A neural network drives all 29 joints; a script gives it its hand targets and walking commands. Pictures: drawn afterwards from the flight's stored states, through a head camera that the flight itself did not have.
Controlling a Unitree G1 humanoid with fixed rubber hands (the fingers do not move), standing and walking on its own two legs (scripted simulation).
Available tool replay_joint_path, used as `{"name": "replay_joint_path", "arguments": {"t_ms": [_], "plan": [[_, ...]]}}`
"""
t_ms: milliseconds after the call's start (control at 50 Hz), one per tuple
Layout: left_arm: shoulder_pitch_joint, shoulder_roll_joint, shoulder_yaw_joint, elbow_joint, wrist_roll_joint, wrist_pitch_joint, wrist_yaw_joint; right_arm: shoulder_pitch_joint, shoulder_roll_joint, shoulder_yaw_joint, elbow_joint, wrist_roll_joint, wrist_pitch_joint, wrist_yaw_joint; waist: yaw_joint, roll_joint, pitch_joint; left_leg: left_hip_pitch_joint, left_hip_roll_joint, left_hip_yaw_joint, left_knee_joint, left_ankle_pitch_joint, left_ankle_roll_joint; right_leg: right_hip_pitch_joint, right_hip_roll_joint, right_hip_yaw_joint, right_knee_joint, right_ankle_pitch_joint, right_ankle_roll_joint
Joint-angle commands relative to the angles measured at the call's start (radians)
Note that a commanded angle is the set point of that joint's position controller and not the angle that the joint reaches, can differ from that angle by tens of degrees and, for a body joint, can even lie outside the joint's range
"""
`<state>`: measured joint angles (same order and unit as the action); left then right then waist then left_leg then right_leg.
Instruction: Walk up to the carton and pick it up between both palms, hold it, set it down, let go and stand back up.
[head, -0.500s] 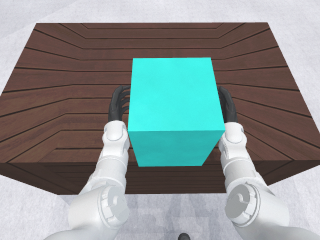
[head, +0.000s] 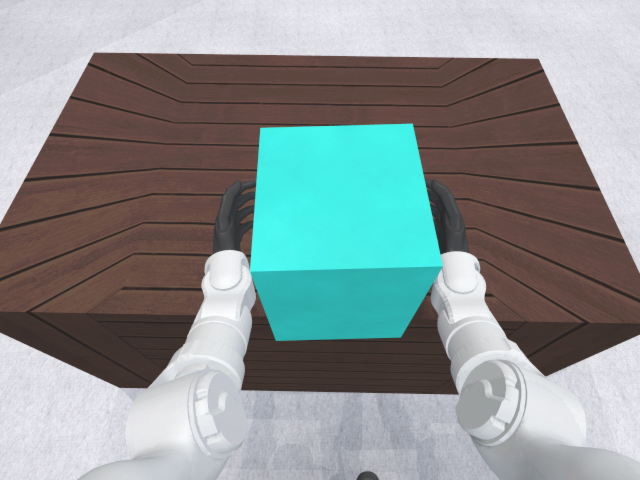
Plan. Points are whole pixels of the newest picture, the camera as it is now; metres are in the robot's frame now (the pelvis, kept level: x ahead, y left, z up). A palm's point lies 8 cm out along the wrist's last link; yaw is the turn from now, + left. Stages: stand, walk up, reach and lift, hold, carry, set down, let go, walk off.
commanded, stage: reach and lift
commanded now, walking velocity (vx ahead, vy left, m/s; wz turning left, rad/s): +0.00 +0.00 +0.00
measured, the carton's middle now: (337, 243) +0.43 +0.01 -0.02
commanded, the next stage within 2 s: none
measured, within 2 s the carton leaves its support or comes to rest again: leaves its support in 0.28 s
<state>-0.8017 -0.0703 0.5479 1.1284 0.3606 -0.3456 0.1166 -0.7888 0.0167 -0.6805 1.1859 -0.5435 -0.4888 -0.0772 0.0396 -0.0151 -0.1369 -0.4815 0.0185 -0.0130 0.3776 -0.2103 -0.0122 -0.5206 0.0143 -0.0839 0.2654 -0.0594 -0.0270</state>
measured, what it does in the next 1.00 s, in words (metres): stands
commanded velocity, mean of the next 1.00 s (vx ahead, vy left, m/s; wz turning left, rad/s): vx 0.00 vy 0.00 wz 0.00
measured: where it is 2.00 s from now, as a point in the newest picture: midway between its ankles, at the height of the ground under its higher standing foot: outside the picture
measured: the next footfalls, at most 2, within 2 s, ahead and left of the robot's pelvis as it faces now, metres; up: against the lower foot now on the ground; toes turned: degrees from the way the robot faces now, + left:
none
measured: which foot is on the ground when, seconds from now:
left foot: down 0.00-1.00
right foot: down 0.00-1.00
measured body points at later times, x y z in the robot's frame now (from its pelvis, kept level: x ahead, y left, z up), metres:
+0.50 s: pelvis -0.01 -0.01 +0.00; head +0.05 +0.00 +0.45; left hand +0.42 +0.14 +0.04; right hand +0.42 -0.15 +0.05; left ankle -0.04 +0.12 -0.74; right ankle +0.02 -0.10 -0.74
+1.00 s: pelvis -0.01 +0.01 +0.00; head -0.02 +0.01 +0.45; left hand +0.40 +0.16 +0.10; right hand +0.40 -0.14 +0.11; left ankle -0.04 +0.12 -0.74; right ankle +0.02 -0.10 -0.74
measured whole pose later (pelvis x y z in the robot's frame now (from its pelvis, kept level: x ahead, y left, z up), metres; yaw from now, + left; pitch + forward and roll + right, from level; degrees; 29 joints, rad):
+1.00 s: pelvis -0.01 +0.01 +0.00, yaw +1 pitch +7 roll -1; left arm -0.81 0.03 0.27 1.14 0.08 -0.10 0.16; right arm -0.80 -0.03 -0.28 1.12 -0.11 -0.16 -0.13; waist -0.02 0.01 -0.16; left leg -0.30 0.01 -0.03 0.41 -0.23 -0.01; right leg -0.33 0.01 -0.10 0.28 -0.08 -0.02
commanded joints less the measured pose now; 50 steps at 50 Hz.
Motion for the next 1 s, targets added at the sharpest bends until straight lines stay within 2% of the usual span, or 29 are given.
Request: {"name": "replay_joint_path", "arguments": {"t_ms": [0,40,60,80,100,120,180,240,260,280,300,320,380,400,440,460,480,500,580,620,640,680,720,740,780,840,860,900,980], "plan": [[-0.630,-0.489,-0.262,-0.007,0.043,-0.035,-0.117,-0.636,0.471,0.252,0.010,-0.111,-0.089,0.144,-0.019,0.000,-0.654,-0.028,0.003,0.111,-0.038,0.328,-0.046,0.643,-0.016,-0.028,0.149,0.429,0.022],[-0.616,-0.501,-0.278,0.000,0.026,-0.033,-0.118,-0.644,0.470,0.273,0.011,-0.106,-0.085,0.141,-0.020,-0.010,-0.689,-0.039,0.000,0.110,-0.033,0.340,-0.045,0.674,-0.014,-0.023,0.160,0.482,0.027],[-0.672,-0.501,-0.275,-0.007,0.018,-0.037,-0.115,-0.679,0.473,0.263,0.020,-0.106,-0.082,0.145,-0.007,0.003,-0.710,-0.065,0.000,0.110,-0.042,0.309,-0.045,0.655,-0.015,-0.024,0.163,0.444,0.024],[-0.667,-0.493,-0.277,-0.004,0.013,-0.038,-0.112,-0.653,0.484,0.272,0.031,-0.099,-0.074,0.146,-0.015,-0.007,-0.712,-0.060,-0.002,0.111,-0.043,0.292,-0.042,0.663,-0.014,-0.023,0.164,0.437,0.024],[-0.670,-0.491,-0.278,-0.002,0.005,-0.035,-0.112,-0.668,0.482,0.277,0.015,-0.090,-0.065,0.148,-0.007,-0.004,-0.723,-0.068,-0.003,0.111,-0.047,0.273,-0.038,0.660,-0.017,-0.017,0.162,0.415,0.022],[-0.652,-0.496,-0.303,-0.016,-0.005,-0.030,-0.110,-0.643,0.480,0.286,0.018,-0.076,-0.056,0.147,-0.025,0.012,-0.716,-0.046,-0.004,0.105,-0.042,0.286,-0.046,0.665,-0.016,-0.017,0.164,0.433,0.020],[-0.678,-0.490,-0.301,0.036,-0.017,-0.025,-0.119,-0.712,0.480,0.294,-0.012,-0.075,-0.056,0.149,-0.010,0.008,-0.722,-0.085,-0.010,0.109,-0.045,0.246,-0.036,0.677,-0.021,-0.013,0.171,0.428,0.026],[-0.728,-0.487,-0.309,0.013,-0.041,-0.034,-0.122,-0.697,0.494,0.308,0.036,-0.064,-0.035,0.148,-0.021,0.002,-0.725,-0.082,-0.013,0.107,-0.046,0.241,-0.038,0.682,-0.017,-0.009,0.182,0.433,0.029],[-0.727,-0.490,-0.322,0.007,-0.048,-0.036,-0.119,-0.678,0.506,0.321,0.046,-0.052,-0.027,0.147,-0.028,-0.001,-0.724,-0.071,-0.012,0.104,-0.042,0.258,-0.042,0.687,-0.015,-0.009,0.185,0.452,0.033],[-0.747,-0.474,-0.307,0.020,-0.052,-0.035,-0.122,-0.699,0.510,0.331,0.044,-0.043,-0.021,0.147,-0.015,-0.003,-0.712,-0.087,-0.016,0.107,-0.043,0.236,-0.036,0.698,-0.020,-0.004,0.186,0.445,0.034],[-0.739,-0.473,-0.321,0.008,-0.056,-0.037,-0.123,-0.665,0.522,0.346,0.057,-0.031,-0.011,0.146,-0.025,0.013,-0.708,-0.081,-0.018,0.105,-0.044,0.251,-0.041,0.716,-0.022,0.002,0.192,0.478,0.035],[-0.740,-0.474,-0.324,0.024,-0.063,-0.035,-0.124,-0.696,0.519,0.357,0.044,-0.020,-0.012,0.148,-0.013,0.018,-0.711,-0.094,-0.018,0.105,-0.041,0.260,-0.042,0.725,-0.023,0.002,0.193,0.497,0.033],[-0.703,-0.490,-0.341,0.048,-0.085,-0.034,-0.131,-0.709,0.525,0.403,0.004,0.009,-0.005,0.144,-0.014,-0.017,-0.745,-0.093,-0.018,0.091,-0.036,0.272,-0.033,0.753,-0.013,0.005,0.204,0.539,0.039],[-0.698,-0.493,-0.342,0.075,-0.091,-0.031,-0.132,-0.722,0.517,0.414,-0.001,0.023,-0.005,0.145,0.000,0.002,-0.746,-0.092,-0.019,0.091,-0.034,0.263,-0.036,0.740,-0.017,0.007,0.200,0.524,0.034],[-0.670,-0.493,-0.369,0.065,-0.108,-0.029,-0.132,-0.680,0.535,0.475,0.000,0.064,0.013,0.142,-0.003,0.006,-0.705,-0.072,-0.019,0.084,-0.022,0.310,-0.037,0.771,-0.012,0.014,0.211,0.583,0.036],[-0.684,-0.473,-0.358,0.072,-0.108,-0.029,-0.136,-0.688,0.536,0.485,0.005,0.073,0.024,0.140,-0.004,-0.012,-0.676,-0.091,-0.025,0.086,-0.032,0.273,-0.027,0.783,-0.020,0.022,0.207,0.570,0.041],[-0.695,-0.474,-0.374,0.058,-0.122,-0.028,-0.141,-0.677,0.545,0.490,-0.003,0.083,0.034,0.135,-0.023,-0.012,-0.663,-0.091,-0.027,0.082,-0.041,0.253,-0.027,0.790,-0.023,0.027,0.203,0.565,0.044],[-0.686,-0.480,-0.390,0.033,-0.136,-0.031,-0.142,-0.663,0.558,0.521,-0.017,0.108,0.038,0.132,-0.021,-0.012,-0.670,-0.070,-0.027,0.076,-0.040,0.264,-0.028,0.794,-0.021,0.026,0.203,0.576,0.047],[-0.734,-0.518,-0.438,-0.008,-0.167,-0.044,-0.138,-0.666,0.598,0.585,-0.038,0.172,0.056,0.120,-0.026,0.009,-0.671,-0.026,-0.030,0.063,-0.018,0.325,-0.046,0.800,-0.009,0.033,0.207,0.618,0.043],[-0.743,-0.527,-0.453,-0.027,-0.178,-0.038,-0.138,-0.679,0.612,0.619,-0.067,0.204,0.078,0.114,-0.024,0.001,-0.672,-0.020,-0.032,0.057,-0.015,0.308,-0.043,0.796,-0.006,0.035,0.200,0.589,0.040],[-0.754,-0.517,-0.447,0.002,-0.181,-0.028,-0.141,-0.714,0.604,0.617,-0.084,0.211,0.093,0.114,-0.023,-0.011,-0.638,-0.042,-0.034,0.057,-0.028,0.243,-0.035,0.786,-0.012,0.038,0.191,0.533,0.042],[-0.765,-0.533,-0.465,-0.012,-0.198,-0.016,-0.142,-0.716,0.608,0.620,-0.110,0.229,0.113,0.112,-0.031,0.006,-0.627,-0.003,-0.033,0.049,-0.035,0.222,-0.038,0.741,-0.014,0.039,0.168,0.464,0.041],[-0.797,-0.561,-0.504,-0.053,-0.222,-0.011,-0.136,-0.718,0.627,0.639,-0.117,0.250,0.132,0.109,-0.053,0.003,-0.644,0.050,-0.031,0.038,-0.014,0.273,-0.050,0.715,0.002,0.036,0.161,0.464,0.035],[-0.827,-0.572,-0.515,-0.082,-0.227,-0.009,-0.132,-0.720,0.631,0.646,-0.120,0.264,0.145,0.109,-0.053,0.025,-0.653,0.060,-0.031,0.037,-0.010,0.281,-0.058,0.708,0.001,0.036,0.162,0.455,0.030],[-0.810,-0.618,-0.570,-0.133,-0.254,0.010,-0.121,-0.733,0.652,0.705,-0.181,0.321,0.162,0.103,-0.066,0.035,-0.706,0.106,-0.029,0.020,0.022,0.361,-0.069,0.712,0.015,0.037,0.166,0.502,0.024],[-0.799,-0.630,-0.566,-0.182,-0.241,0.073,-0.113,-0.704,0.629,0.719,-0.183,0.384,0.235,0.104,-0.072,0.061,-0.599,0.135,-0.031,0.006,0.006,0.328,-0.076,0.682,0.015,0.039,0.138,0.389,0.010],[-0.811,-0.630,-0.563,-0.216,-0.240,0.099,-0.112,-0.704,0.618,0.700,-0.185,0.392,0.257,0.105,-0.082,0.062,-0.559,0.154,-0.028,0.003,0.002,0.325,-0.080,0.650,0.017,0.037,0.124,0.341,0.007],[-0.783,-0.620,-0.534,-0.197,-0.220,0.175,-0.118,-0.708,0.602,0.672,-0.198,0.394,0.307,0.106,-0.085,0.044,-0.472,0.167,-0.030,0.005,-0.023,0.245,-0.068,0.618,0.014,0.038,0.083,0.222,-0.001],[-0.840,-0.660,-0.552,-0.300,-0.222,0.255,-0.112,-0.757,0.620,0.686,-0.251,0.437,0.347,0.116,-0.084,0.065,-0.514,0.233,-0.031,0.000,-0.021,0.311,-0.086,0.639,0.025,0.033,0.083,0.252,0.003]]}}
